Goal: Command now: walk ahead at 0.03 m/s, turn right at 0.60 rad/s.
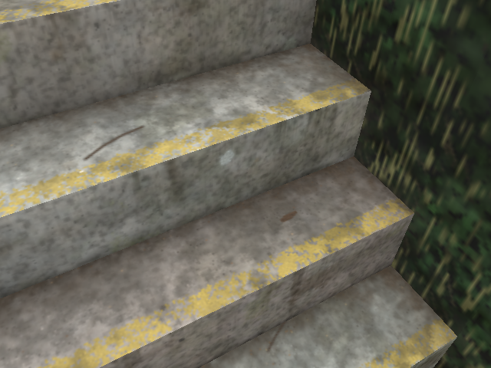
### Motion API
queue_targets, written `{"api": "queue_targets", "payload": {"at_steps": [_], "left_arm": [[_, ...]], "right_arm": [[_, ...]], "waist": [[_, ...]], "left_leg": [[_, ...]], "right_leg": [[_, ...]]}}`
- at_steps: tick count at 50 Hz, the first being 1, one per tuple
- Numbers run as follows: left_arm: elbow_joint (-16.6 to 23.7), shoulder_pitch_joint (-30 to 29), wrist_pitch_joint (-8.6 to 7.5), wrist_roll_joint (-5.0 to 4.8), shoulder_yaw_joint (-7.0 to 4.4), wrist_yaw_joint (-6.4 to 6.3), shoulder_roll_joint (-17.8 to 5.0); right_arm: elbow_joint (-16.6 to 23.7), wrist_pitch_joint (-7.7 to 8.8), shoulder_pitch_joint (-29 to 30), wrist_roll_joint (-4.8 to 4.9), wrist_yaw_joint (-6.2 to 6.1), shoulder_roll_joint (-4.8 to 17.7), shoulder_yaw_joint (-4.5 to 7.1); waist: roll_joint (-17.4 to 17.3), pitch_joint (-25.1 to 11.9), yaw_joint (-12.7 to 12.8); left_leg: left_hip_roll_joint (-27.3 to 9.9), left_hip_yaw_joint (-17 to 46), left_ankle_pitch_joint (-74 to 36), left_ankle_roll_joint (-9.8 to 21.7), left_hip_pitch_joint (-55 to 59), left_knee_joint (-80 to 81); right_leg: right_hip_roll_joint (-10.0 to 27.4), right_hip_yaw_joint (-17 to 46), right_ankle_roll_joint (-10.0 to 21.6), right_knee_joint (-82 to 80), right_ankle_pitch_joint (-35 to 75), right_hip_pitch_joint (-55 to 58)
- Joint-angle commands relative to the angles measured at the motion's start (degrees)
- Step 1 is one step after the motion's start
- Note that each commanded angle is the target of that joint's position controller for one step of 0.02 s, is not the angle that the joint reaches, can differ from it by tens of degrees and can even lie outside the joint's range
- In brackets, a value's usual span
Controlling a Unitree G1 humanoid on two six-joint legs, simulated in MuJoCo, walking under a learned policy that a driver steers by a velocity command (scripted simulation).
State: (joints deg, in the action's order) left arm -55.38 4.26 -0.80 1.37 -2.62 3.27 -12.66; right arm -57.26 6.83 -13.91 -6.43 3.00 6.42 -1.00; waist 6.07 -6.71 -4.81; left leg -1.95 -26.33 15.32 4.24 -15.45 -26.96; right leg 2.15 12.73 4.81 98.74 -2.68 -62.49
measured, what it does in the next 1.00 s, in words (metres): walks ahead: right foot, then left foot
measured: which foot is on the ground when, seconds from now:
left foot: down 0.00-0.24, up 0.26-0.54, down 0.56-0.84, up 0.86-1.00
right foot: up 0.00-0.22, down 0.24-1.00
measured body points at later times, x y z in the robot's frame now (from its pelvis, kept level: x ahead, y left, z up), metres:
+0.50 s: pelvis +0.09 -0.05 -0.01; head +0.10 -0.05 +0.44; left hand +0.25 +0.16 -0.13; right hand +0.15 -0.28 -0.15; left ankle +0.05 +0.09 -0.62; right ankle +0.12 -0.17 -0.73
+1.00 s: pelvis +0.16 -0.06 +0.00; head +0.16 -0.05 +0.45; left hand +0.19 +0.18 -0.15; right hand +0.27 -0.28 -0.13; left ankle +0.08 +0.07 -0.36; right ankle +0.11 -0.15 -0.73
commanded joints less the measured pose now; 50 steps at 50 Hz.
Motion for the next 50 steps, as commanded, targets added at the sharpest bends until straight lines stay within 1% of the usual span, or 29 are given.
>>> {"api": "queue_targets", "payload": {"at_steps": [1, 6, 9, 11, 12, 13, 14, 15, 16, 17, 20, 21, 22, 23, 24, 25, 28, 29, 30, 32, 36, 40, 42, 43, 44, 45, 46, 48, 50], "left_arm": [[5.2, -5.3, 0.19, 1.18, -0.8, -0.88, -3.2], [10.5, -11.1, 1.11, 1.9, 0.48, 0.63, -1.8], [11.4, -6.4, -0.45, 1.65, 1.09, 0.85, -0.3], [8.7, 0.1, -2.72, 0.59, -0.28, 0.25, -3.1], [6.1, 3.4, -3.85, 1.25, -2.32, -1.2, -5.8], [6.5, 5.3, -4.37, 1.93, -4.13, -3.3, -11.5], [6.0, 13.3, -3.23, 0.03, -5.47, -4.28, -15.1], [3.1, 17.2, -2.93, 0.34, -6.05, -3.65, -14.6], [1.4, 12.9, -2.85, -1.29, -5.63, -2.38, -12.5], [3.1, 7.2, -1.92, -1.71, -4.92, -1.83, -10.5], [8.6, -5.4, 0.02, 0.64, -1.54, -1.4, -3.8], [8.2, 2.9, -2.48, 2.16, 0.96, -4.79, 2.7], [6.6, 3.0, -4.05, 1.55, 1.35, -6.01, 2.8], [11.9, -13.7, -3.66, -1.74, 1.42, -2.9, -0.6], [14.9, -21.1, -3.71, -2.02, 1.93, -1.91, 0.1], [13.6, -19.4, -3.31, -0.82, 1.89, -1.17, -0.6], [4.5, -4.6, -1.58, -0.76, 1.49, 1.21, -1.8], [4.7, 2.3, -1.06, -0.05, -0.25, 1.16, -4.5], [7.6, 1.4, -1.87, 1.11, -0.3, -1.35, -3.4], [13.6, -10.7, -3.67, 1.21, -0.33, -4.47, -3.5], [17.7, -15.6, -3.56, 1.42, -0.08, -3.59, 2.3], [17.9, -9.2, -4.98, 1.89, -0.38, -3.77, 2.2], [14.5, 3.3, -4.48, 2.23, -2.56, -5.08, -2.8], [10.2, 17.8, -3.28, 3.11, -3.94, -6.06, -7.8], [7.4, 21.1, -2.49, 4.07, -4.38, -5.26, -10.1], [2.8, 21.8, -1.27, 5.7, -3.6, -3.59, -9.1], [1.0, 18.5, -0.52, 7.13, -0.76, -1.36, -2.9], [-2.2, 15.3, -0.51, 3.82, 2.9, 0.1, 4.6], [-3.6, 12.0, -1.25, 3.14, 3.92, -0.62, 4.4]], "right_arm": [[3.8, 2.15, 3.6, -0.04, 0.09, 4.0, 0.14], [6.3, 2.72, 7.7, 2.36, -0.95, 8.5, 2.48], [8.6, 2.86, 13.1, 2.06, -2.29, 12.2, 3.73], [10.8, 1.38, 15.3, 4.62, -2.62, 10.7, 3.29], [10.3, 0.66, 11.1, 4.82, -2.46, 6.0, 2.15], [12.8, 0.59, 4.9, 5.2, -2.83, 1.7, 1.09], [16.2, 1.0, 6.0, 5.14, -3.51, 3.9, 1.25], [13.7, 0.33, 7.6, 5.77, -2.02, 5.3, 1.7], [10.0, 0.05, 5.6, 5.87, -0.4, 5.4, 2.02], [6.5, -0.24, 1.2, 5.62, 0.35, 7.6, 3.17], [2.9, -0.6, -3.1, 5.86, 1.14, 5.9, 3.5], [9.7, -2.46, 4.8, 6.38, -3.16, 4.9, 3.19], [6.8, -4.19, 2.4, 6.38, -5.14, 5.9, 3.18], [1.6, -2.94, -7.4, 4.32, 0.39, 3.1, 3.06], [1.5, -2.64, -8.4, 4.43, 3.25, 3.3, 2.91], [1.3, -2.73, -6.1, 4.66, 5.18, 2.7, 2.39], [4.1, -0.8, -1.5, 7.35, 4.03, 2.6, 2.2], [7.7, 0.09, 3.7, 6.54, 1.52, 5.6, 2.15], [11.0, 0.97, 7.9, 7.42, -0.54, 8.0, 2.57], [11.9, 1.08, 5.6, 6.14, -0.54, 9.3, 3.77], [6.2, -2.29, -8.5, 4.35, -0.12, 14.1, 5.97], [10.0, -3.46, 0.4, 4.32, -0.12, 10.9, 4.85], [11.1, -3.36, -2.2, 4.98, -0.28, 7.7, 3.97], [10.7, -2.7, -4.7, 4.66, 0.84, 5.8, 3.09], [7.4, -2.17, -7.2, 5.34, 2.21, 8.6, 3.98], [6.5, -1.91, -6.5, 6.67, 3.12, 6.9, 3.87], [7.0, -2.08, -2.4, 7.36, 3.68, 3.8, 3.63], [12.6, -3.82, 4.7, 5.58, 4.67, 3.2, 2.77], [15.3, -6.09, 6.2, 6.62, 4.7, 1.2, 1.22]], "waist": [[-7.4, 2.4, 1.2], [-10.1, 2.7, 1.1], [-11.1, 5.5, 4.0], [-5.5, 2.3, 7.3], [-2.1, -0.7, 5.5], [9.4, -5.7, 2.1], [15.9, -13.8, 7.1], [6.2, -11.1, 9.7], [0.5, -5.8, 8.1], [0.2, -4.6, 5.8], [-6.6, -2.0, 2.2], [-9.3, -1.1, 4.1], [-6.8, -0.3, 3.9], [1.9, -3.1, -4.3], [-3.3, -0.3, -5.6], [-2.6, 0.2, -2.9], [-5.6, 3.4, 3.6], [-9.0, -0.2, 9.1], [-14.1, -4.7, 11.5], [-17.6, -1.8, 5.7], [-15.4, 5.8, -0.9], [-10.2, 2.0, 5.1], [0.3, -6.2, 8.7], [10.2, -7.5, 14.0], [6.2, -4.7, 14.1], [2.1, 0.4, 11.8], [-2.2, 4.9, 9.0], [-7.4, 2.3, 7.1], [-4.7, 0.5, 4.2]], "left_leg": [[-18.5, 16.0, -1.0, 9.3, 15.9, 14.7], [-15.3, 8.4, 3.9, 6.9, 11.3, 13.3], [-20.9, 10.6, 1.3, 6.9, 11.6, 10.7], [-18.6, 7.6, -2.6, 5.1, 14.2, 2.0], [-13.7, 5.4, -1.0, 1.4, 10.9, -9.1], [-8.6, 5.9, 8.9, -3.2, -1.3, -18.9], [-2.9, 11.2, 22.9, -8.9, -18.0, -32.1], [-2.8, 20.5, 20.8, -10.1, -27.8, -48.2], [-4.5, 26.1, 18.1, -10.1, -30.9, -57.2], [-4.7, 29.5, 15.0, -9.6, -28.7, -65.9], [-4.2, 35.3, 2.2, -7.2, -29.2, -75.7], [-3.7, 30.0, 7.3, -7.8, -25.4, -62.9], [-2.8, 26.5, 4.1, -7.4, -19.8, -57.6], [-5.3, 31.0, -2.3, -9.4, -9.2, -59.4], [-5.4, 29.2, -0.4, -11.4, -1.5, -43.3], [-4.2, 28.1, 0.6, -13.0, 3.0, -34.6], [-0.8, 25.5, 0.1, -11.5, -0.6, -1.7], [-1.1, 28.9, -17.4, -5.5, -4.9, -4.3], [-3.9, 33.3, -29.6, 2.0, -2.1, -4.7], [-6.9, 41.9, -19.3, 9.6, -2.4, -1.3], [-11.8, 52.7, 6.0, 12.5, 2.2, 8.1], [-6.2, 42.8, 0.7, 10.9, -12.6, 2.7], [0.8, 36.7, -7.4, 6.2, -24.0, -16.0], [6.3, 33.2, 8.4, 1.3, -39.5, -38.2], [5.4, 35.0, 6.9, 0.3, -48.1, -79.2], [5.8, 37.7, 0.1, 4.1, -57.3, -107.4], [5.9, 38.7, -4.7, 8.9, -64.1, -115.1], [5.0, 36.4, -4.5, 15.0, -65.2, -114.1], [2.9, 34.3, 1.0, 13.8, -65.6, -113.5]], "right_leg": [[3.2, -0.2, -1.3, -8.5, -4.4, -9.4], [5.4, -15.4, -4.9, -38.9, -24.0, 13.1], [5.7, -12.1, -2.8, -50.2, -14.7, 22.1], [1.4, -14.3, 0.6, -69.8, -6.4, 31.5], [-1.2, -12.4, 2.7, -73.0, 0.2, 40.4], [4.7, -1.5, 9.8, -69.1, 32.7, 52.9], [13.3, 17.1, 18.8, -73.6, 27.4, 70.5], [14.6, 17.7, 16.8, -74.1, 21.8, 72.6], [13.8, 11.9, 12.5, -72.8, 17.0, 65.0], [14.1, 8.9, 11.9, -72.7, 17.3, 56.9], [12.5, 5.5, 11.4, -76.5, -2.1, 39.5], [14.1, 1.5, 10.0, -76.7, 1.0, 44.9], [13.4, -3.9, 9.9, -76.0, 12.1, 42.3], [7.4, -8.0, 5.5, -77.2, 6.7, 31.1], [6.7, -12.2, 2.9, -78.4, 2.1, 25.9], [7.9, -12.3, 2.5, -77.7, -2.6, 26.0], [9.7, -10.2, 3.3, -68.8, -13.6, 42.5], [7.4, -11.0, 2.2, -66.1, -10.9, 50.1], [3.1, -16.3, -0.9, -61.0, -8.3, 49.7], [-1.0, -22.2, -2.7, -56.5, -13.1, 40.5], [-1.5, -20.0, 1.8, -53.7, -16.9, 27.2], [-2.0, -19.7, 4.2, -63.4, -12.3, 50.3], [7.2, -9.0, 11.1, -67.5, 9.7, 69.4], [20.9, 11.4, 21.3, -79.1, 11.3, 81.3], [28.5, 19.4, 24.4, -82.8, 6.6, 76.0], [26.8, 13.7, 20.0, -81.3, -0.3, 69.1], [23.3, 3.5, 16.0, -80.4, -4.7, 62.3], [17.5, -9.1, 11.4, -80.5, 3.4, 60.0], [16.4, -15.9, 10.1, -82.9, 14.9, 57.8]]}}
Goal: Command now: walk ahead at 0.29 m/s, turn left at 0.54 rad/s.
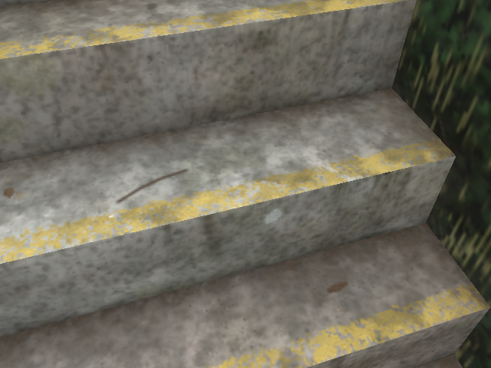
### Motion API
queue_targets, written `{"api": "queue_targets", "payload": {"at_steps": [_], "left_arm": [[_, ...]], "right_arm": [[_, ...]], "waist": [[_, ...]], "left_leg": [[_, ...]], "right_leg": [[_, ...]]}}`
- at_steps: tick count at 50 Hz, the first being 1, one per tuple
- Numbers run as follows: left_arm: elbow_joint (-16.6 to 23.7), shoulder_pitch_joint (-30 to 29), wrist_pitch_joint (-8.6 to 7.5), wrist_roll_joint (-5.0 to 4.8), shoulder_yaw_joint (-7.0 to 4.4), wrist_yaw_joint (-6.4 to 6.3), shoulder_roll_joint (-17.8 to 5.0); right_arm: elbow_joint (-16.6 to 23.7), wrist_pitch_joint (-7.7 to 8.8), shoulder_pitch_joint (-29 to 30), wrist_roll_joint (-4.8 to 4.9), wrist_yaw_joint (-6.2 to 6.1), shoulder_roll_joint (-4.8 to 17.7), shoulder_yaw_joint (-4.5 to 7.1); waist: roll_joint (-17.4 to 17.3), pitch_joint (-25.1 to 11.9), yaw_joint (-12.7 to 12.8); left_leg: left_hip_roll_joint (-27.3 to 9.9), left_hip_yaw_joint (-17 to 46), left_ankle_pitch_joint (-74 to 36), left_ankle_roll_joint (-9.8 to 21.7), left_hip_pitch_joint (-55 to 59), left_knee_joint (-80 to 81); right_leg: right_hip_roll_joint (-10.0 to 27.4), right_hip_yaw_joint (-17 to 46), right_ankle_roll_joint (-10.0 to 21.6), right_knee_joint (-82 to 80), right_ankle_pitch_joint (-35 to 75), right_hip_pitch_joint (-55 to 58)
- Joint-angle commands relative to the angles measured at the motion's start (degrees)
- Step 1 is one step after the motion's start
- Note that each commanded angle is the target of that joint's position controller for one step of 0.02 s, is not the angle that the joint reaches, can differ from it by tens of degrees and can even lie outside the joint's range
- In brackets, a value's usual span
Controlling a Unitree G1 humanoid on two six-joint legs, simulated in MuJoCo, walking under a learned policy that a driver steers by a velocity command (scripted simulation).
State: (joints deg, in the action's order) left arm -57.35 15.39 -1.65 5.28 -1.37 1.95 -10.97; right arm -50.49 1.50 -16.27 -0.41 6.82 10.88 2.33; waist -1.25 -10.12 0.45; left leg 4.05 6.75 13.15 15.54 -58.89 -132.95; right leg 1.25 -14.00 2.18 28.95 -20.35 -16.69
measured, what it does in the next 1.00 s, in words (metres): climbs, turning left: left foot 0.21 m higher, then right foot 0.21 m higher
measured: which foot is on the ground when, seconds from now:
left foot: up 0.00-0.16, down 0.18-1.00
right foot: down 0.00-0.26, up 0.28-0.96, down 0.98-1.00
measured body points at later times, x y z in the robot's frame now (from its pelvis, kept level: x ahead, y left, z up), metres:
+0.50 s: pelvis +0.10 +0.07 +0.17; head +0.11 +0.08 +0.62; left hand +0.26 +0.33 +0.08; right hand +0.24 -0.13 +0.03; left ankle +0.10 +0.13 -0.52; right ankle +0.16 -0.09 -0.34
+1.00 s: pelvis +0.28 +0.04 +0.23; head +0.28 +0.04 +0.68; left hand +0.47 +0.32 +0.22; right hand +0.39 -0.19 +0.10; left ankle +0.11 +0.13 -0.51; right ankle +0.42 -0.02 -0.32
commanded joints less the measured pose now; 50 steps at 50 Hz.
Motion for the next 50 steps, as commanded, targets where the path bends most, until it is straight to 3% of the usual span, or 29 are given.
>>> {"api": "queue_targets", "payload": {"at_steps": [1, 4, 6, 7, 8, 9, 11, 12, 13, 14, 15, 17, 19, 20, 22, 23, 25, 26, 27, 29, 32, 38, 44, 45, 46, 47, 48, 49, 50], "left_arm": [[-2.6, 1.0, -1.04, 0.31, 2.48, 0.39, 0.9], [-3.6, -0.7, -3.19, 3.68, 2.58, 0.37, -1.9], [0.9, -9.4, -4.08, 1.17, 0.65, 1.14, -8.6], [-1.4, -5.1, -3.72, 0.45, 0.43, 2.77, -11.5], [-1.9, 0.9, -3.27, -1.08, -0.62, 4.34, -16.0], [1.2, 2.9, -4.43, -1.65, -1.39, 3.86, -16.6], [2.2, 8.8, -4.14, 0.11, -1.16, 3.06, -15.0], [2.8, 6.3, -3.45, -0.1, -1.32, 3.17, -14.8], [3.4, 1.3, -2.76, 0.02, -1.86, 3.81, -15.4], [6.2, -2.6, -1.66, -0.38, -2.06, 4.99, -10.8], [12.4, -8.4, -2.23, -4.99, -0.83, 1.23, -5.3], [16.6, -9.5, -1.4, -2.79, 0.93, -1.41, 0.9], [18.0, -6.8, -0.92, -1.08, 1.39, -2.91, 1.6], [16.0, -7.9, -1.41, -5.81, 1.23, 0.72, -2.2], [15.0, -7.5, -1.92, -4.48, 1.47, 0.24, -3.2], [16.0, -9.4, -0.88, -3.18, 1.93, -0.08, -2.5], [14.8, -9.8, 0.78, -2.12, 1.55, -1.23, -4.1], [15.4, -10.5, 1.83, -2.15, 1.54, -1.13, -3.5], [15.0, -11.2, 1.94, -2.58, 1.13, -1.26, -4.3], [15.2, -13.1, 0.74, -2.97, 0.54, -1.96, -5.2], [18.1, -21.3, -0.2, -2.58, 1.25, -2.87, -3.4], [22.0, -23.8, -1.89, -2.63, 1.69, -2.84, -2.6], [29.8, -31.0, 0.32, -4.35, 2.96, -2.88, -1.4], [32.8, -34.1, -0.13, -3.52, 3.4, -2.74, -0.7], [36.4, -39.7, 0.92, -2.74, 4.99, -0.93, 1.3], [35.8, -36.5, 2.67, -3.96, 5.7, 1.45, 5.2], [34.6, -29.3, 1.7, -6.48, 3.63, 4.19, 2.0], [29.0, -13.8, 1.93, -6.84, 0.38, 4.33, -5.1], [24.1, -1.4, 1.51, -4.09, -1.6, 3.3, -8.7]], "right_arm": [[9.3, -1.58, 9.2, 0.86, 0.96, -3.4, -2.91], [12.6, -3.31, 14.1, 1.43, 0.32, -2.1, -4.4], [13.8, -5.01, 17.9, 0.52, -0.76, 0.9, -4.29], [14.0, -7.25, 20.2, 0.49, -1.43, 1.9, -4.83], [12.7, -9.11, 20.2, 0.12, -0.12, 0.5, -5.41], [9.9, -7.36, 13.8, 0.13, 0.08, 0.0, -5.01], [7.5, -5.11, 10.3, 0.85, -2.2, 2.0, -4.26], [7.2, -5.07, 7.5, 1.02, -2.95, 3.1, -3.45], [5.6, -4.69, 0.8, 0.49, -3.94, 5.1, -2.51], [3.6, -3.61, -8.1, -2.53, -4.82, 11.7, -0.83], [4.5, -3.86, 3.1, -1.41, -8.89, 10.4, 1.28], [5.7, -3.79, 10.0, -2.28, -11.25, 7.4, 0.09], [5.7, -2.34, 11.2, -1.36, -10.72, 3.9, -0.58], [3.5, -0.22, 7.9, -2.47, -5.59, -0.3, -3.2], [2.7, 1.17, 6.2, -1.66, -4.71, 1.7, -2.22], [0.3, 0.78, 1.7, -3.54, -3.83, 3.2, -2.06], [2.3, 1.07, 6.0, -3.04, -2.16, 7.1, -0.2], [1.8, 1.5, 5.9, -2.52, -1.89, 7.1, -0.1], [2.2, 2.08, 5.5, -2.11, -1.66, 5.1, -0.56], [1.9, 3.95, 1.4, -2.6, -2.15, 3.0, -1.27], [-1.8, 5.27, -12.1, -2.66, -1.8, 3.0, -1.76], [2.0, 5.37, -11.3, -2.24, -3.26, 5.4, -1.98], [3.1, 4.93, -19.6, -2.26, -6.0, 8.8, -1.77], [3.4, 4.58, -18.7, -2.49, -6.64, 9.0, -1.74], [5.9, 3.92, -8.8, -0.25, -4.96, 13.0, -0.46], [3.7, 2.81, -6.7, -1.52, -3.52, 15.5, 0.98], [6.3, 3.96, 0.7, -0.4, -1.71, 21.1, 2.99], [8.4, 4.41, 6.8, 0.01, -0.66, 21.6, 4.09], [10.0, 5.28, 8.8, -0.64, -0.14, 15.4, 4.37]], "waist": [[3.9, 3.9, -2.3], [1.1, 0.9, -6.4], [1.5, -1.7, -9.8], [6.4, -1.0, -9.4], [11.5, 0.2, -8.1], [11.2, -0.5, -4.9], [10.7, -10.1, -1.5], [8.0, -9.7, -4.8], [3.9, -7.9, -9.3], [-9.0, -6.6, -10.5], [-9.5, -7.1, -4.9], [-1.6, 5.2, -0.9], [1.0, 10.9, 1.9], [-8.9, 5.1, -0.4], [-1.2, 2.9, -0.6], [4.3, 0.4, -0.1], [5.2, 0.5, 1.2], [-0.1, -1.0, 1.7], [0.1, -0.5, 1.5], [-0.6, 0.0, 0.1], [-3.6, 2.0, -4.2], [-3.8, 4.4, -4.4], [-6.7, 3.7, -8.5], [-6.5, 4.1, -7.7], [-0.7, 6.3, -1.7], [-6.5, 3.8, 1.4], [-13.2, 5.4, 7.4], [-9.5, -6.5, 12.7], [-0.3, -11.9, 15.0]], "left_leg": [[-3.9, -0.3, 4.8, 1.6, -24.7, -10.4], [-9.1, -4.4, -1.4, 0.2, -19.6, 5.1], [-9.6, -11.0, 1.8, -1.8, 4.5, 38.7], [-5.7, -9.9, 16.3, -4.4, 6.2, 46.1], [-1.3, -16.9, 29.0, -8.4, 4.4, 50.0], [0.6, -19.3, 24.6, -10.4, 6.2, 52.3], [3.0, -11.3, 6.8, -5.8, 15.3, 62.1], [2.5, -4.9, 6.3, -3.7, 25.0, 69.3], [1.8, 4.1, 6.9, -2.3, 37.5, 79.3], [-8.3, 28.2, 2.0, 3.9, 43.0, 96.2], [-8.4, 36.4, 6.0, 3.3, 42.2, 99.6], [-5.8, 25.9, 18.7, -2.2, 29.1, 96.1], [-4.1, 19.3, 11.1, -4.9, 24.6, 93.3], [-4.3, 20.9, 2.1, -2.3, 25.9, 98.0], [-6.0, 21.2, -8.3, 0.4, 33.5, 98.4], [-6.8, 22.7, -9.4, 1.4, 36.6, 100.0], [-8.3, 22.1, 1.3, -1.4, 34.2, 107.0], [-7.4, 22.7, 0.0, -0.4, 30.5, 108.0], [-6.7, 20.8, -2.6, -1.3, 29.4, 107.4], [-6.2, 17.4, -17.2, -2.6, 33.0, 104.6], [-9.8, 24.0, -29.0, 1.4, 53.3, 101.3], [-12.3, 24.6, -32.5, 2.8, 57.2, 102.0], [-15.6, 27.7, -38.5, 0.6, 62.6, 101.9], [-13.9, 26.3, -35.6, -1.9, 61.0, 103.1], [-14.9, 25.4, -34.3, -1.5, 46.2, 115.1], [-17.6, 28.0, -47.5, 1.7, 25.5, 122.0], [-17.3, 23.6, -80.1, 1.2, 23.6, 119.8], [-15.4, 18.6, -101.4, -0.3, 34.2, 111.8], [-7.4, 16.3, -86.7, -3.6, 32.3, 94.7]], "right_leg": [[18.3, 10.3, 13.7, -14.8, 36.5, 11.3], [15.1, 2.4, 11.1, -19.3, 37.1, 5.6], [10.3, -4.3, 10.9, -24.8, 54.0, -6.9], [15.5, 1.2, 15.3, -25.3, 72.0, -4.9], [21.3, 2.4, 21.0, -21.0, 84.0, 2.3], [23.3, -0.8, 20.1, -13.1, 93.5, 11.4], [17.8, 0.0, 15.4, -0.6, 102.2, 17.7], [15.8, 2.8, 13.9, 3.6, 93.1, 7.2], [11.7, 4.7, 11.2, 11.1, 67.5, -8.4], [3.7, 7.9, 6.1, 32.2, 22.4, -24.6], [-3.1, 13.1, 1.6, 60.8, 12.7, -22.0], [-2.3, 19.3, 0.4, 72.6, 15.3, -31.0], [-2.2, 18.9, 1.1, 73.9, 16.6, -33.6], [-5.4, 31.1, 5.9, 79.6, 11.9, -43.5], [-5.7, 29.5, 4.8, 80.4, 12.0, -52.7], [-5.2, 28.1, 3.6, 75.9, 17.2, -55.8], [-1.2, 22.5, 0.7, 73.9, 17.5, -55.3], [-1.7, 19.7, -0.1, 83.2, 19.1, -51.8], [-1.3, 19.8, -1.0, 86.5, 19.7, -52.1], [-1.0, 18.4, -2.1, 89.9, 16.9, -52.5], [-4.2, 19.6, -1.0, 100.7, 1.6, -66.7], [-2.5, 16.0, -2.6, 102.5, -4.0, -69.2], [-1.8, 16.6, -4.0, 95.9, -13.9, -77.4], [-0.9, 15.4, -2.2, 88.2, -15.4, -76.3], [0.0, 10.9, -1.1, 59.3, -37.5, -58.0], [-3.2, 7.3, -0.3, 57.6, -24.8, -32.4], [-5.4, 4.1, -1.7, 58.8, -10.1, -20.2], [-8.3, 6.5, -0.1, 45.0, 2.8, -9.0], [-8.1, 19.8, 3.5, 25.8, 14.1, 4.1]]}}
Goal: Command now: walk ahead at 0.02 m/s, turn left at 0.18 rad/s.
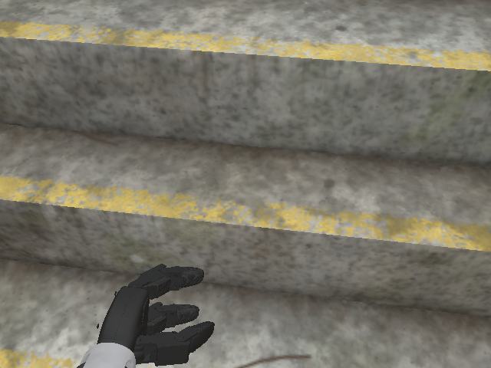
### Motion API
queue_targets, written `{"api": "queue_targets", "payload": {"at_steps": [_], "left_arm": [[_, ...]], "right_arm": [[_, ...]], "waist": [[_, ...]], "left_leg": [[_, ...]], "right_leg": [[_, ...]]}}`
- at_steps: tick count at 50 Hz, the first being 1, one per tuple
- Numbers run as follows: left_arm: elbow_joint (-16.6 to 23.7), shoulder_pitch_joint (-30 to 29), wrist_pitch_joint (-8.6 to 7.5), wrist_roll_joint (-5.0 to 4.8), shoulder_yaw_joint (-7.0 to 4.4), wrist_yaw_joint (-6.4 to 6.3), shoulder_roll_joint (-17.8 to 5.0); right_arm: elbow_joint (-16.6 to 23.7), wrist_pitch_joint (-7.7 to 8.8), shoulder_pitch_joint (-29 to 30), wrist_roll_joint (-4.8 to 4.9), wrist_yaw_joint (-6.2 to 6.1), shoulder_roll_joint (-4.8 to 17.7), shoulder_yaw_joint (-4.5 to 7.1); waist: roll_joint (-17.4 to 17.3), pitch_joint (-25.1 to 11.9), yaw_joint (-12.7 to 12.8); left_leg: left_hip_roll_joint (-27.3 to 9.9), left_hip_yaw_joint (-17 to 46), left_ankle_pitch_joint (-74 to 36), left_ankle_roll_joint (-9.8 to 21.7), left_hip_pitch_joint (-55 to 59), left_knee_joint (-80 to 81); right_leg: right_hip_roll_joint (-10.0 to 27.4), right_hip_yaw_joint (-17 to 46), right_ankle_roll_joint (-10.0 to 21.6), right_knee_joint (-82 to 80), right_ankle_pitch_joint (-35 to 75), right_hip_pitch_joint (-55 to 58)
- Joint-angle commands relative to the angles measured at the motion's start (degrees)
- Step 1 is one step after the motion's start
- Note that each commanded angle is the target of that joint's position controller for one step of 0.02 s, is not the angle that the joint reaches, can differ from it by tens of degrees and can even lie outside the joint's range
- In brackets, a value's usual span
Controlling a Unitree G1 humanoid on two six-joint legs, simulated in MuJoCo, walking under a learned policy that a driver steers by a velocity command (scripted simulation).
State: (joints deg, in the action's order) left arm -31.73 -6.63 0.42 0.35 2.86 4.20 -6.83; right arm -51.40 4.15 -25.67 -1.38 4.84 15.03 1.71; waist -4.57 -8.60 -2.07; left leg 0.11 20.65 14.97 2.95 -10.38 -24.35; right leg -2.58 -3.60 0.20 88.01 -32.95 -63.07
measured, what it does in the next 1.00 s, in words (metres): climbs: left foot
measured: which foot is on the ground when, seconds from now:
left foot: down 0.00-0.00, up 0.02-0.46, down 0.48-1.00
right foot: down 0.00-0.76, up 0.78-1.00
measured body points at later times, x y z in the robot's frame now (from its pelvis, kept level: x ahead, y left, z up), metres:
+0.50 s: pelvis +0.09 -0.04 +0.18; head +0.08 -0.04 +0.63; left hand +0.10 +0.18 +0.03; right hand +0.17 -0.25 +0.04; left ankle +0.12 +0.06 -0.55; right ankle +0.09 -0.12 -0.54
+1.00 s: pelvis +0.14 -0.05 +0.20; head +0.13 -0.07 +0.65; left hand +0.33 +0.15 +0.10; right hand +0.30 -0.31 +0.11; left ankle +0.12 +0.06 -0.54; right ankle +0.10 -0.16 -0.45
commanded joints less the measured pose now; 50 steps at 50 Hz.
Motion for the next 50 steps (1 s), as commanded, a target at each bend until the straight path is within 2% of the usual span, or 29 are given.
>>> {"api": "queue_targets", "payload": {"at_steps": [1, 2, 3, 4, 6, 8, 10, 12, 14, 16, 17, 19, 23, 25, 26, 27, 29, 30, 31, 32, 35, 38, 41, 42, 43, 45, 47, 49, 50], "left_arm": [[-7.9, 30.5, 0.79, 3.77, -6.73, 1.09, -19.0], [-8.6, 41.3, 0.85, 6.46, -7.02, 2.25, -17.3], [-13.5, 39.9, -0.49, 4.66, -6.68, 2.32, -18.3], [-15.2, 31.0, -1.9, 2.37, -5.42, 1.81, -13.7], [-14.8, 13.1, -2.79, 0.67, -2.44, 1.02, -2.5], [-14.9, 5.0, -3.0, -0.08, -1.29, -0.65, 1.8], [-15.8, 6.3, -5.6, 0.03, -1.56, -1.62, 0.6], [-16.6, 12.3, -7.63, 0.06, -1.41, 0.03, -1.5], [-14.8, 11.3, -8.64, -1.4, -1.96, 2.06, -4.7], [-14.4, 12.6, -7.67, -1.26, -3.04, 2.64, -8.2], [-23.8, 29.6, -4.46, -2.75, -4.13, -7.15, -3.4], [-23.7, 32.8, -2.9, 0.02, -4.33, -9.72, -5.9], [-23.5, 28.4, -3.19, 0.52, -4.4, -7.95, -5.4], [-22.7, 29.7, -4.18, 0.07, -4.38, -7.22, -4.1], [-23.7, 34.4, -4.25, -2.1, -3.39, -6.79, 0.3], [-24.7, 32.6, -3.94, -1.76, -3.15, -7.05, -1.2], [-24.8, 30.0, -3.27, -0.78, -3.34, -7.48, -3.2], [-23.3, 25.6, -3.4, 2.16, -2.35, 0.59, 0.2], [-22.7, 25.3, -3.4, 2.11, -3.06, 4.02, -2.2], [-22.5, 25.3, -3.14, 1.54, -3.58, 4.79, -2.8], [-19.4, 24.2, -4.27, 1.77, -4.08, 1.55, -4.0], [-15.3, 23.0, -5.27, 1.66, -3.77, -2.24, -4.4], [-15.1, 26.7, -4.77, 1.18, -4.5, -3.22, -6.9], [-14.0, 24.6, -3.94, 0.67, -4.29, -2.86, -6.4], [-12.4, 20.3, -2.7, -0.72, -4.04, -2.87, -5.8], [-7.7, 16.7, -1.69, -0.36, -4.06, -2.15, -7.5], [-7.6, 19.8, -1.59, 1.27, -4.42, 0.17, -9.0], [-9.9, 19.6, -2.24, 1.42, -4.18, 2.14, -8.3], [-12.6, 23.8, -2.91, 1.47, -4.19, 2.89, -7.5]], "right_arm": [[7.2, 0.74, -0.8, -4.86, 3.44, -0.6, 2.17], [0.6, -1.24, 1.4, 0.36, 2.87, 4.5, 5.46], [1.5, -2.13, 9.4, 2.97, 1.2, 1.9, 5.05], [2.1, -2.42, 10.3, 3.49, -0.7, 0.8, 4.42], [-0.7, -1.53, 9.5, 0.76, -3.21, 1.9, 3.05], [-1.3, -2.19, 8.6, 0.49, -2.46, 0.3, 1.75], [-1.8, -2.1, 9.9, 0.86, -1.99, 0.2, 0.92], [0.1, -2.54, 14.5, -0.26, -2.66, 1.2, 0.6], [-0.7, -3.25, 14.1, -0.27, -2.02, 3.3, 1.25], [0.8, -3.28, 16.4, -0.02, -0.99, 3.7, 1.43], [2.4, -4.54, 17.1, 3.16, -4.69, -8.3, -1.96], [-0.1, -5.68, 13.5, 3.32, -6.58, -6.7, -1.89], [-1.0, -3.22, 8.5, 1.07, -7.17, -4.5, -2.36], [-0.6, -1.82, 4.4, 0.67, -7.77, -2.0, -2.0], [0.4, -1.95, 7.2, 0.52, -8.18, -3.6, -2.67], [1.1, -1.79, 9.2, 1.0, -7.88, -6.5, -3.02], [1.0, -1.51, 7.0, 1.37, -7.97, -5.0, -2.52], [3.2, -2.62, 21.6, 0.14, -2.12, -2.9, -2.06], [3.6, -3.7, 20.2, -0.89, 0.18, -1.1, -0.9], [2.1, -4.19, 16.4, -1.82, 0.63, 0.4, 0.14], [2.8, -3.68, 13.3, -3.29, -2.72, 2.4, 1.54], [7.6, -3.73, 16.8, -1.61, -5.85, 2.5, 2.03], [9.5, -3.2, 14.6, -2.45, -7.85, 6.0, 3.47], [9.8, -2.63, 15.6, -2.92, -8.22, 5.4, 3.31], [10.3, -2.79, 19.7, -5.08, -7.19, 3.3, 1.88], [12.5, -2.73, 24.9, -2.97, -5.15, -0.8, -0.3], [14.5, -1.12, 29.7, -1.18, -4.6, 2.2, 0.23], [15.6, -1.51, 30.9, -1.3, -4.95, 7.3, 1.86], [14.4, -1.86, 28.9, -2.95, -4.28, 11.1, 2.82]], "waist": [[34.9, -28.6, 7.8], [24.9, -13.8, 16.5], [19.3, -1.1, 11.9], [13.8, 1.2, 6.0], [3.1, 2.6, -0.1], [3.9, 0.9, -3.3], [3.8, 1.3, -2.9], [3.8, -0.5, -1.1], [7.6, 1.7, -0.7], [8.2, 4.5, 1.3], [8.3, 12.2, 3.9], [10.9, 10.1, 5.4], [11.9, 10.5, 3.1], [4.1, 9.2, 2.5], [-2.7, 5.0, 6.0], [-0.9, 9.1, 5.0], [2.0, 11.9, 3.5], [1.5, 9.3, 4.0], [3.7, 10.3, 2.7], [3.7, 10.1, 1.1], [3.9, 3.6, -0.6], [3.3, -0.3, -1.1], [-2.9, -0.3, -2.4], [1.3, -0.4, -1.5], [7.7, 1.2, 0.2], [5.6, -1.3, 2.0], [4.5, -1.0, 5.1], [3.8, 3.0, 3.0], [-1.5, 4.8, 3.6]], "left_leg": [[10.4, 1.3, -10.8, 1.1, -31.8, -32.9], [14.8, 11.0, -3.9, -1.4, -37.5, -63.1], [14.4, 8.5, -10.5, -0.4, -46.5, -75.2], [12.1, 6.8, -15.4, 1.4, -49.0, -76.1], [6.6, 2.0, -18.9, 2.8, -43.3, -76.1], [3.7, -1.9, -10.3, 0.7, -41.1, -75.6], [3.1, -3.3, -10.8, -0.3, -42.2, -70.8], [0.2, -8.3, -7.9, -4.6, -41.1, -61.6], [-1.3, -15.1, 0.3, -7.6, -35.4, -56.7], [-3.0, -20.6, 4.0, -9.3, -25.5, -45.9], [-1.6, -27.0, -7.8, -5.3, -27.3, -35.3], [-0.9, -25.5, -4.0, -3.4, -20.8, -28.7], [0.8, -25.8, 2.2, 0.2, -8.5, -3.3], [-7.6, -13.6, -14.3, 0.9, 1.0, 1.2], [-11.2, -8.5, -14.0, 4.9, 2.5, 2.0], [-9.8, -8.3, -6.6, 4.7, -2.7, 4.0], [-7.1, -12.9, -5.4, 2.6, -4.0, 4.4], [-3.5, -14.4, 6.0, 2.8, -4.3, 5.7], [-3.9, -15.1, 5.3, 3.9, -3.2, 5.7], [-4.4, -15.8, 1.3, 5.3, -0.8, 5.4], [-6.1, -17.2, -12.7, 8.6, 5.9, 0.7], [-10.8, -12.4, -20.6, 14.5, 10.1, -0.3], [-27.0, -2.4, -38.2, 25.1, 8.7, 7.2], [-26.7, -4.9, -40.7, 24.3, 5.9, 7.4], [-23.7, -9.1, -31.6, 20.4, 2.8, 6.0], [-18.3, -19.9, -29.6, 17.2, 2.4, 5.8], [-13.5, -27.3, -15.4, 11.6, -1.4, 9.8], [-9.0, -30.0, 3.2, 10.5, -6.0, 12.1], [-14.9, -26.7, 3.7, 13.6, -13.1, 13.5]], "right_leg": [[17.0, 53.3, 28.7, -46.9, 54.7, 72.4], [19.7, 69.6, 25.7, -59.0, 27.4, 58.0], [17.0, 59.4, 21.3, -58.0, 19.2, 47.9], [14.5, 52.5, 17.2, -56.7, 3.6, 43.1], [9.2, 33.1, 12.0, -52.9, 2.0, 29.8], [6.6, 25.7, 9.1, -58.0, 5.3, 26.0], [5.4, 17.8, 7.1, -58.4, 13.7, 26.9], [6.4, 13.5, 6.3, -61.1, 15.7, 31.0], [6.1, 9.4, 4.2, -65.6, 8.3, 30.7], [6.2, 8.8, 3.4, -68.4, 2.2, 27.1], [9.2, 15.0, 11.7, -69.7, 2.4, 34.0], [12.1, 17.2, 11.0, -70.7, 10.5, 40.3], [10.7, 14.4, 11.9, -65.7, 19.5, 45.8], [9.6, 11.5, 8.8, -55.0, 23.0, 42.4], [8.4, 9.6, 6.2, -59.9, 19.7, 42.3], [7.8, 9.1, 5.4, -63.0, 19.9, 45.3], [7.4, 10.2, 5.8, -65.3, 22.2, 48.8], [3.6, 6.4, 1.8, -63.9, 15.2, 48.9], [2.7, 6.2, 2.4, -64.7, 15.7, 47.1], [2.3, 6.3, 3.4, -64.4, 18.1, 45.1], [2.4, 7.3, 7.1, -58.1, 26.3, 41.6], [1.8, 9.0, 7.6, -49.2, 30.1, 33.1], [1.7, 9.0, 0.6, -5.4, -3.4, 21.6], [2.5, 10.1, -0.7, 12.0, -2.2, 17.8], [2.6, 15.4, -0.8, 18.8, 4.4, 12.6], [1.1, 13.4, 0.8, 11.7, 7.2, 10.2], [5.1, 7.2, 0.4, -6.5, 3.7, 18.9], [3.2, 0.3, -0.8, -35.6, -0.5, 29.5], [2.4, 0.6, 0.1, -31.9, 7.7, 39.2]]}}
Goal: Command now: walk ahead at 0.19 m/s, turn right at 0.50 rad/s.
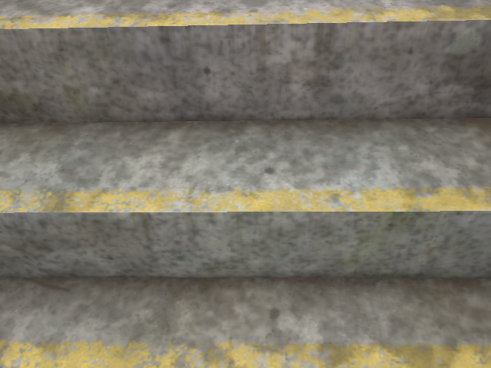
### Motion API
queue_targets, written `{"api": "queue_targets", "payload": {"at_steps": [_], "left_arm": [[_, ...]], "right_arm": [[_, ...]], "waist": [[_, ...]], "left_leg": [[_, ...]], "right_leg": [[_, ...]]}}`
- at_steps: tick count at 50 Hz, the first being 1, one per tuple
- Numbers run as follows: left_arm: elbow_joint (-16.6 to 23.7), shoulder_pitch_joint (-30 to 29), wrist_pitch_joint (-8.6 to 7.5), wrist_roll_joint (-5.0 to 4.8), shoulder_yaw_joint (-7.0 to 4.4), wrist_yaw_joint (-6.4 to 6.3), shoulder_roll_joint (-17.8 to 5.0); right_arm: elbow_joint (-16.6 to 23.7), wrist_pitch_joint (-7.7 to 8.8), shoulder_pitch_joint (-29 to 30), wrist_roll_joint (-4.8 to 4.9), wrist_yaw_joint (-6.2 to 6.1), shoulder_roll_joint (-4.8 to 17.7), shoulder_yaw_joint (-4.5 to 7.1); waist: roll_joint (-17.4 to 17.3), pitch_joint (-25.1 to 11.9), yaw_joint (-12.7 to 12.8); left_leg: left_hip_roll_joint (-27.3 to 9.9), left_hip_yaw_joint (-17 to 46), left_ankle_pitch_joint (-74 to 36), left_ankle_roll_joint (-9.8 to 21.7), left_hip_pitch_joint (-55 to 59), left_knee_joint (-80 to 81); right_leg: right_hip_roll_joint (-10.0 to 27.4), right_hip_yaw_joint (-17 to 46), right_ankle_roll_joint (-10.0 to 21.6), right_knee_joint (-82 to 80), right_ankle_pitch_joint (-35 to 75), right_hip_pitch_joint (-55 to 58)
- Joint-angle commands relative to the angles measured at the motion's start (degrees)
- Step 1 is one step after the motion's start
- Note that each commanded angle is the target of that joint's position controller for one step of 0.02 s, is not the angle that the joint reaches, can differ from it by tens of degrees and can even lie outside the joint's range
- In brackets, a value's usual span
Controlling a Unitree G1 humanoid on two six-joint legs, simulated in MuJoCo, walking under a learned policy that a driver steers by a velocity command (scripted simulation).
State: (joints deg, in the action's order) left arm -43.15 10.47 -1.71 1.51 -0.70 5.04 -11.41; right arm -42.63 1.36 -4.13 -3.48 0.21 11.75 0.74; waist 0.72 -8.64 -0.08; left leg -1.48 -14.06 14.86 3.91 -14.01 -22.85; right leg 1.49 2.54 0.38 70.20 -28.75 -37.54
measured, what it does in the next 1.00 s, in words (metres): climbs: right foot, then left foot 0.21 m higher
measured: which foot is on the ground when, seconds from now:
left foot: down 0.00-0.10, up 0.12-0.44, down 0.46-0.98, up 1.00-1.00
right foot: up 0.00-0.08, down 0.10-0.48, up 0.50-0.92, down 0.94-1.00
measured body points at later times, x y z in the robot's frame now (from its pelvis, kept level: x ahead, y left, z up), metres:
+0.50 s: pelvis +0.13 -0.07 +0.07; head +0.14 -0.07 +0.52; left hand +0.09 +0.15 -0.08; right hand +0.33 -0.26 -0.03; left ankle +0.21 +0.00 -0.53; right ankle +0.02 -0.12 -0.66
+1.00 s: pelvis +0.32 -0.19 +0.25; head +0.34 -0.19 +0.70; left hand +0.57 -0.02 +0.18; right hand +0.27 -0.39 +0.09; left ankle +0.23 -0.02 -0.47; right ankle +0.43 -0.32 -0.32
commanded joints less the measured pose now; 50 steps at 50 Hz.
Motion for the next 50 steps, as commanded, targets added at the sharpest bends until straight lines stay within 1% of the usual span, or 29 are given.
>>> {"api": "queue_targets", "payload": {"at_steps": [1, 4, 5, 6, 7, 9, 10, 13, 16, 18, 19, 20, 21, 22, 24, 25, 26, 27, 29, 30, 31, 33, 38, 42, 45, 47, 48, 49, 50], "left_arm": [[-3.7, 12.9, -1.0, -0.2, -0.39, 1.47, -3.2], [-4.6, 10.8, -3.12, -0.56, -0.58, 0.61, -3.1], [-5.2, 10.9, -4.25, -0.31, -1.06, -1.33, -3.2], [-6.0, 17.7, -4.52, -0.65, -2.1, -3.46, -7.1], [-8.4, 27.0, -4.22, -1.17, -3.86, -3.83, -13.6], [-16.7, 35.6, -2.71, 1.65, -2.14, -0.63, -6.6], [-19.7, 36.4, -0.79, 2.89, -0.63, -0.25, -2.6], [-21.3, 24.2, -0.77, 3.74, 3.09, 0.26, 5.1], [-22.0, 21.0, -2.25, 4.4, 3.16, -0.07, -0.3], [-18.1, 10.8, -2.29, -0.21, 1.56, 1.31, -6.1], [-21.9, 18.3, -1.5, -1.74, 1.01, 2.29, -9.7], [-19.1, 23.4, -2.96, -3.41, -1.09, -7.81, -4.7], [-22.0, 25.8, -4.08, -4.53, -0.91, -10.11, -7.9], [-21.2, 27.5, -4.98, -6.0, -1.42, -10.34, -7.5], [-15.3, 18.0, -6.29, -3.58, -3.42, -6.63, -11.1], [-10.7, 8.7, -6.2, -2.42, -3.66, -4.85, -8.7], [-7.1, 1.3, -6.06, 2.23, -3.81, -4.04, -4.8], [-0.6, -3.3, -5.07, 4.1, -1.74, -3.09, 3.1], [5.1, 0.4, -3.67, 4.84, 0.48, -3.02, 8.8], [-4.3, 1.5, 1.15, -1.72, 0.53, -0.59, 2.3], [-3.2, 3.9, 2.04, -0.67, 0.94, -0.16, 0.8], [-2.1, 3.7, 1.78, 0.99, 1.46, 0.49, 0.6], [-1.0, -13.9, -0.79, 2.71, 4.56, -1.35, 2.6], [7.9, -24.2, -0.63, 1.3, 3.95, -2.81, -0.7], [12.9, -31.4, 3.95, 1.79, 5.53, -0.66, 2.7], [8.7, -16.2, 3.04, 0.48, 1.73, 0.04, -6.2], [4.6, -4.4, 2.06, 1.73, -0.46, -0.33, -9.7], [-2.3, 12.8, 0.75, 1.86, -0.91, -1.47, -11.3], [-2.7, 20.3, 2.36, 4.29, -2.48, -1.51, -16.1]], "right_arm": [[4.9, 0.74, 8.1, -3.09, 1.65, 13.3, 3.29], [0.9, 1.37, 5.3, 0.43, 1.83, 8.0, 2.31], [-2.4, 1.13, -1.0, -0.99, 1.58, 4.9, 2.32], [0.7, 1.23, 0.1, -3.07, 2.01, 1.8, 2.17], [3.6, 2.28, 1.6, -2.09, 2.5, -0.2, 0.99], [0.1, 2.87, 8.4, 1.34, 3.16, -1.3, 0.34], [2.4, 3.04, 12.8, 1.86, 3.0, 0.5, 0.44], [6.3, 3.47, 15.6, 0.47, 1.78, -1.4, -1.36], [8.7, -0.4, 18.5, 1.77, 0.39, 0.2, -1.9], [11.7, -5.13, 27.4, 1.9, 0.86, 2.3, -2.51], [13.2, -8.23, 31.5, 2.01, 2.71, -0.1, -3.79], [4.0, -3.13, 9.9, 4.43, -1.4, -9.1, -4.88], [-2.3, -1.59, -4.0, 7.37, -3.46, -8.5, -4.23], [-2.1, -0.2, -6.4, 7.3, -4.31, -4.8, -3.1], [-7.2, -1.24, -19.7, 4.62, -4.88, 1.7, -0.24], [-10.2, -2.43, -21.1, 3.14, -5.46, 7.7, 2.01], [-11.2, -3.73, -15.8, 2.97, -5.95, 6.0, 2.68], [-10.9, -2.75, -9.4, 2.7, -5.42, 5.0, 2.8], [-14.3, 1.06, -6.9, 0.76, -4.47, -1.1, 2.05], [-13.1, 0.05, -4.5, -0.4, 1.1, -7.5, -2.03], [-13.8, 0.53, -5.0, -1.46, 2.92, -7.3, -1.82], [-9.9, 1.71, 2.4, 0.71, 3.89, -0.8, 0.24], [-21.5, 1.93, -31.4, -2.55, 3.91, -3.6, -1.75], [-21.6, 4.6, -28.5, -2.89, 3.95, 0.6, -1.61], [-20.5, 2.96, -24.0, 3.06, 5.52, 6.7, -0.85], [-18.6, 4.16, -17.0, 4.89, 7.96, 15.8, 1.7], [-19.7, 4.97, -17.7, 3.91, 8.4, 13.7, 2.42], [-19.7, 5.67, -24.4, -2.25, 9.4, 1.5, -1.14], [-23.2, 3.4, -26.2, -2.84, 10.55, -2.5, -1.3]], "waist": [[-4.7, 5.3, 3.7], [-1.5, 4.0, 2.6], [0.8, 1.2, -0.7], [9.7, -2.9, -0.6], [15.7, -4.9, 4.2], [12.7, 7.6, 12.0], [4.3, 5.3, 11.7], [3.1, 4.7, 2.4], [0.3, 0.6, -1.7], [-0.2, 2.1, -4.5], [8.1, 1.6, -3.4], [-0.5, 6.6, 0.9], [8.9, -0.2, -5.3], [9.2, -5.4, -6.1], [-2.0, -12.8, -12.5], [-17.2, -6.9, -12.9], [-17.3, -1.7, -11.3], [-8.9, 6.9, -5.9], [2.3, 13.0, 4.5], [12.7, 14.1, -1.3], [10.2, 11.4, 3.6], [4.3, 6.2, 6.6], [-4.1, 4.5, -4.5], [-7.5, 5.6, -1.8], [-12.1, 3.1, 0.0], [-15.0, -5.1, 9.2], [-9.7, -13.7, 11.2], [9.9, -33.6, 9.4], [20.9, -27.6, 12.9]], "left_leg": [[-19.0, 11.0, 4.6, 14.3, -9.1, 11.9], [-18.0, 7.8, -6.6, 14.2, 3.9, -4.5], [-14.3, 3.3, -10.4, 10.5, 4.0, -17.5], [-6.3, 0.4, -2.2, 4.0, -12.3, -37.5], [1.3, 7.0, 12.9, -1.2, -39.0, -58.7], [2.5, 17.3, 9.2, 4.4, -67.6, -103.2], [4.1, 16.8, 5.7, 7.0, -74.4, -108.4], [-1.0, 15.2, 7.1, 11.7, -68.8, -110.9], [-2.2, 11.9, 1.3, 10.4, -61.0, -93.7], [0.3, 5.5, 20.0, 7.2, -37.0, -64.0], [4.4, 1.3, 25.2, 3.7, -29.0, -62.2], [6.9, -5.4, 24.4, 3.8, -23.7, -64.3], [7.3, -2.4, 24.3, 4.9, -18.1, -65.6], [7.1, 1.6, 27.8, 6.4, -11.5, -56.8], [3.5, 23.3, 35.5, 10.5, 2.6, -35.1], [-5.3, 49.9, 52.2, 18.4, 0.9, -13.3], [-8.7, 67.9, 52.9, 23.5, -8.2, -0.9], [-8.7, 66.4, 51.8, 19.5, -17.8, 0.0], [-7.1, 53.6, 43.8, 11.6, -24.8, -0.6], [-4.5, 50.0, 26.9, 11.1, -22.8, -2.1], [-3.5, 45.0, 19.0, 11.1, -22.9, -1.6], [-2.3, 35.7, 10.5, 12.9, -26.5, 2.9], [-6.0, 42.5, 6.8, 12.5, 5.6, -2.6], [-4.3, 34.7, 10.0, 7.2, -11.1, 6.1], [-11.1, 37.6, 3.7, 12.9, -29.5, 20.0], [-15.1, 32.4, -97.5, 16.7, -5.4, 6.9], [-11.7, 28.3, -108.5, 12.9, 3.6, -11.7], [-3.8, 30.3, -77.2, 9.0, -21.5, -33.2], [6.4, 34.8, -30.1, 5.7, -35.7, -58.8]], "right_leg": [[1.2, -0.1, 1.2, -17.1, 13.2, 15.5], [-2.8, -2.7, 7.1, -43.8, 17.1, 14.9], [-4.6, -0.3, 9.6, -46.2, 22.9, 17.9], [5.4, 19.3, 20.7, -44.9, 44.8, 28.7], [14.1, 37.7, 28.6, -47.9, 45.8, 46.0], [12.4, 35.6, 20.4, -49.2, 11.0, 41.7], [11.1, 32.2, 19.8, -48.5, 12.7, 42.4], [10.1, 24.2, 17.4, -48.9, 27.7, 24.2], [7.3, 19.0, 15.6, -54.2, 28.2, 14.5], [6.4, 12.3, 17.8, -68.7, 39.0, -3.1], [10.3, 16.6, 24.2, -72.3, 57.3, -7.2], [9.0, 6.6, 13.0, -67.3, 88.5, 13.4], [11.0, 3.5, 12.6, -56.0, 119.6, 19.9], [10.4, 2.4, 11.4, -43.4, 130.0, 24.0], [6.9, 0.2, 11.3, -22.6, 111.3, 14.1], [-3.9, -4.1, 8.6, 0.7, 72.0, -1.0], [-8.3, 0.5, 7.2, 32.8, 32.7, -9.8], [-7.2, 5.2, 7.3, 48.4, 27.2, -18.4], [-4.5, 6.7, 7.6, 51.1, 18.7, -23.7], [-7.7, 22.2, 13.4, 50.8, 30.6, -33.1], [-5.0, 16.9, 14.1, 45.3, 34.8, -34.4], [-3.1, 8.1, 11.8, 40.1, 29.3, -29.6], [-2.3, 7.1, 12.2, 72.6, 16.0, -63.3], [4.5, -1.2, 12.7, 41.5, 14.4, -44.3], [1.1, -6.1, 6.4, 19.0, -6.8, -13.5], [-7.6, -12.5, 5.3, 7.0, -1.8, -8.5], [-6.0, -4.6, 8.4, -7.1, 8.8, 2.2], [7.7, 27.1, 21.5, -19.6, 22.3, 37.1], [20.4, 61.8, 27.7, -42.6, 1.1, 34.2]]}}
Velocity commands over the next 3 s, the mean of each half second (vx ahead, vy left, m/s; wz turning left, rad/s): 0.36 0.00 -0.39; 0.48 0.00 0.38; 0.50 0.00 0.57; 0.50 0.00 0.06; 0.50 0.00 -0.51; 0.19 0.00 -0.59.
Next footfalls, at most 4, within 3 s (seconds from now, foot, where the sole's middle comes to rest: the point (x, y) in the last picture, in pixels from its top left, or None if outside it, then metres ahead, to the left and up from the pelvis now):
0.10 right None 0.04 -0.13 -0.78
0.46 left None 0.26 -0.01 -0.57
0.94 right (440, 331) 0.46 -0.33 -0.36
1.56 left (243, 177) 0.68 0.04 -0.15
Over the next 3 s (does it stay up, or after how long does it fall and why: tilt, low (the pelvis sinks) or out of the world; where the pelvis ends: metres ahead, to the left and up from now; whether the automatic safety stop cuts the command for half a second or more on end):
stays up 1.18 0.11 1.04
